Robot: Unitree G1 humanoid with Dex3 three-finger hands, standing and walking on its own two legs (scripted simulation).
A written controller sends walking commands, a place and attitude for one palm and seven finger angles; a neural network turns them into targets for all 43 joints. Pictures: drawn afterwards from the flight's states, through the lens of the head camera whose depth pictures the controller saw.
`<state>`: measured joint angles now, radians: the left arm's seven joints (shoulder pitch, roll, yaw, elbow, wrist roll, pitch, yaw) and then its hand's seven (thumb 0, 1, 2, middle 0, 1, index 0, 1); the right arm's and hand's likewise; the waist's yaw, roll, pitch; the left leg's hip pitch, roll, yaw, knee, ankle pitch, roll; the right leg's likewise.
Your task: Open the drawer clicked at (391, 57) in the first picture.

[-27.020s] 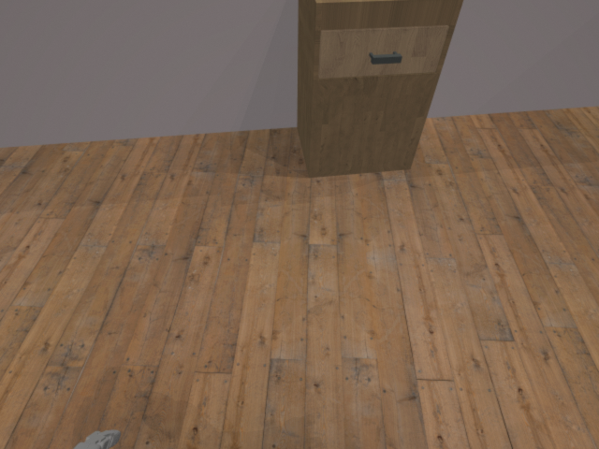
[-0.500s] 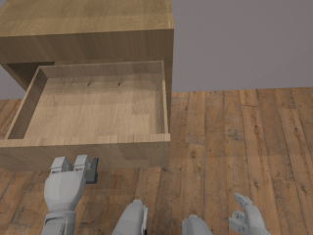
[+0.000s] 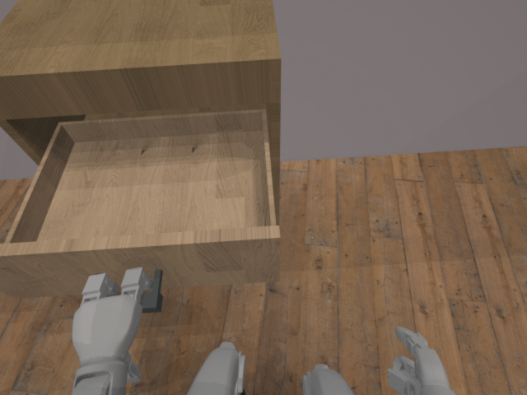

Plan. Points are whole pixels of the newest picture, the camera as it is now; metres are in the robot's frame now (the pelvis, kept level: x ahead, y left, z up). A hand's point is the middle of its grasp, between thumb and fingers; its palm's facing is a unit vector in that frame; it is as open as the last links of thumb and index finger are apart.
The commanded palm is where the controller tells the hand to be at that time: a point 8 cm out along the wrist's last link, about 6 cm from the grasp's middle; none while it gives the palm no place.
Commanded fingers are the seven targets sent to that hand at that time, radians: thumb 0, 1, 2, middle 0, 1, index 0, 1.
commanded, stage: lift the hand off the handle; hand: left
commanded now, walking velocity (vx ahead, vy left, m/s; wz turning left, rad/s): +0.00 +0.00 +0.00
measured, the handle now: (125, 290) +0.27 +0.25 -0.03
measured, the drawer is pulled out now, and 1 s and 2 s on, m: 0.29 0.29 0.29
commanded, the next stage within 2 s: none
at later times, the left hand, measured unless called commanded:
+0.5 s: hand (122, 322) +0.23 +0.24 -0.04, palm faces -0.03 -0.07 -1.00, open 13.7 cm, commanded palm +0.21 +0.24 +0.02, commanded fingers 0.00 -0.50 0.30 -0.30 -1.20 -0.30 -1.20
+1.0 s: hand (105, 322) +0.22 +0.25 +0.00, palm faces -0.02 -0.08 -1.00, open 13.8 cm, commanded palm +0.20 +0.24 +0.06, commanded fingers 0.00 -0.50 0.30 -0.30 -1.20 -0.30 -1.20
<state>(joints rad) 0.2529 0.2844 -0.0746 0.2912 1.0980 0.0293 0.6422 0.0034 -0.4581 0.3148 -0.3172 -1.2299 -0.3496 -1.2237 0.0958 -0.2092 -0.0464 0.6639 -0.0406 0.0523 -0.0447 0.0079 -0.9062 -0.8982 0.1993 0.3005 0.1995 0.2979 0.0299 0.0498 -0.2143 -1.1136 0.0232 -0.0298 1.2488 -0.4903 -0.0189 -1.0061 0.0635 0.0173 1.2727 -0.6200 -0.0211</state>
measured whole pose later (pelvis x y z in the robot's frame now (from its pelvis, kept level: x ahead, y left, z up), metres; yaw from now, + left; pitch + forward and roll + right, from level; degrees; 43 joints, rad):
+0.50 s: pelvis +0.01 +0.01 +0.01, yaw +0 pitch +19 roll -2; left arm 0.26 0.30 -0.10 0.27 1.10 0.04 0.61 0.00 -0.48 0.30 -0.36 -1.21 -0.33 -1.21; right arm 0.10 -0.19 -0.03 0.65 -0.05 0.05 -0.05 0.01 -0.90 -0.90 0.20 0.30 0.20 0.30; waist 0.02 0.05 -0.20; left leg -1.05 0.02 -0.04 1.20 -0.48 -0.01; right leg -0.93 0.06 0.01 1.20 -0.60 -0.01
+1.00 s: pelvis +0.01 +0.01 +0.04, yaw +0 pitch +15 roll -1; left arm 0.35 0.31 -0.11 0.14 1.07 0.07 0.55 0.00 -0.48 0.30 -0.33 -1.21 -0.32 -1.20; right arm 0.13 -0.21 -0.03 0.60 -0.04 0.07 -0.03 0.01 -0.90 -0.90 0.20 0.30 0.20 0.30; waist 0.03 0.06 -0.19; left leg -0.90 0.01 -0.03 1.09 -0.45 0.00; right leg -0.78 0.05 0.02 1.09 -0.57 -0.01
